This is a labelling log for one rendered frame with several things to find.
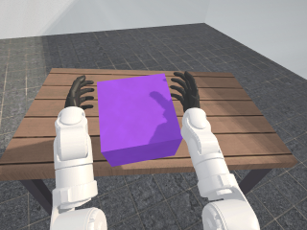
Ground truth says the right robot hand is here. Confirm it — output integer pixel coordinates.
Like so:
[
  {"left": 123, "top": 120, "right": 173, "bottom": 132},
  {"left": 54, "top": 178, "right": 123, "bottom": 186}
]
[{"left": 170, "top": 71, "right": 201, "bottom": 113}]

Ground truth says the right robot upper arm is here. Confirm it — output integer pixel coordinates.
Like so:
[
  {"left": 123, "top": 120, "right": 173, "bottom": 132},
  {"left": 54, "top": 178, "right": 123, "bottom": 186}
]
[{"left": 201, "top": 197, "right": 260, "bottom": 230}]

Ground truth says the right robot forearm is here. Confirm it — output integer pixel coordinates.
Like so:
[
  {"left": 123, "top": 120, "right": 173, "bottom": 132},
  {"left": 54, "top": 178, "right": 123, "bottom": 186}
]
[{"left": 180, "top": 107, "right": 260, "bottom": 230}]

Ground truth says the left robot forearm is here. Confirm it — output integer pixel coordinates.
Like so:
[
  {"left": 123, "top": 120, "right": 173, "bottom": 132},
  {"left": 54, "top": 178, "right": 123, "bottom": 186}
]
[{"left": 50, "top": 106, "right": 98, "bottom": 230}]

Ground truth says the table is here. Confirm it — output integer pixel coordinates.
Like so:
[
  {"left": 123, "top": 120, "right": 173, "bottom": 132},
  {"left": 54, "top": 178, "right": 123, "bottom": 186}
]
[{"left": 0, "top": 68, "right": 297, "bottom": 216}]

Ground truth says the left robot hand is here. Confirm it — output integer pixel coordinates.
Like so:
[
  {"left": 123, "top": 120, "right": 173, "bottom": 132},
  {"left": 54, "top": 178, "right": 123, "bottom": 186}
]
[{"left": 64, "top": 75, "right": 95, "bottom": 110}]

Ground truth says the carton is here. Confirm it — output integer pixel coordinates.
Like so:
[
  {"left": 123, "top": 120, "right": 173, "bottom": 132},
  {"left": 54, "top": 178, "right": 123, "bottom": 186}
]
[{"left": 97, "top": 73, "right": 183, "bottom": 167}]

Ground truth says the left robot upper arm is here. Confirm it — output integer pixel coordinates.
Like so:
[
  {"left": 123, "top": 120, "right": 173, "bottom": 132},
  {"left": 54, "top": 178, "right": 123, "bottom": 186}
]
[{"left": 51, "top": 207, "right": 107, "bottom": 230}]

